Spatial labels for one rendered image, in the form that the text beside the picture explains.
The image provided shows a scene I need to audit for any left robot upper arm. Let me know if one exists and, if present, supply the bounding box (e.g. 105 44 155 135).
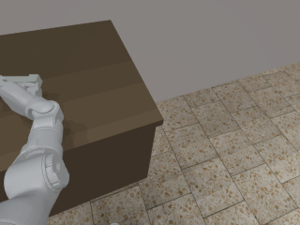
0 152 69 225

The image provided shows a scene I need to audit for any robot left hand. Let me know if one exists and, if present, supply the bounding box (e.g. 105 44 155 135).
0 75 42 117

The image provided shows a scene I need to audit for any robot left forearm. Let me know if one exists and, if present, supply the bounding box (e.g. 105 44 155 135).
4 97 64 198

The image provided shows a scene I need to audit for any tap lever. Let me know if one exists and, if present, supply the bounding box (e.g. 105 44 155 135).
4 74 42 87

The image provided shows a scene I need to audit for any counter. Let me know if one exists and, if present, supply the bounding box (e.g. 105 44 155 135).
0 20 164 218

